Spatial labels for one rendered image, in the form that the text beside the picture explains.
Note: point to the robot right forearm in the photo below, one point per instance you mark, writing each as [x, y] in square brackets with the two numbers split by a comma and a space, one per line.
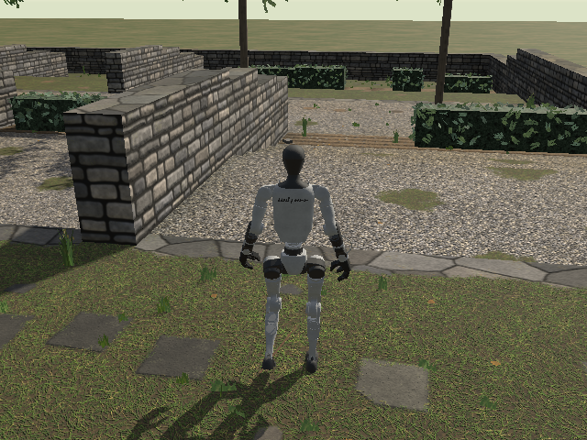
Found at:
[338, 246]

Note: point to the robot left thigh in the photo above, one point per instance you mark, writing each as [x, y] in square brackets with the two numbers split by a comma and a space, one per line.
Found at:
[272, 268]

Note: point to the left robot shin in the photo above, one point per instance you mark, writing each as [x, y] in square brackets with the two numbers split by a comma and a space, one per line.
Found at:
[271, 327]

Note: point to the robot left forearm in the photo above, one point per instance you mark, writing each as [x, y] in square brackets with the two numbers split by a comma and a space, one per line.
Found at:
[249, 241]

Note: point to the left robot upper arm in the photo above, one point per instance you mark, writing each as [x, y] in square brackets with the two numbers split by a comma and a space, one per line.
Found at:
[264, 194]

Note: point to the right robot upper arm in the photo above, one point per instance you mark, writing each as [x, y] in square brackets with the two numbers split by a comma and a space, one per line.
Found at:
[322, 194]

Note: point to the right robot hand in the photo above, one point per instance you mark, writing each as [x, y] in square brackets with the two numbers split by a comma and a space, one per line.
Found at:
[343, 266]

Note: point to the left robot hand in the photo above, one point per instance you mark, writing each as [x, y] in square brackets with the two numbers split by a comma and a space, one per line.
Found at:
[243, 259]

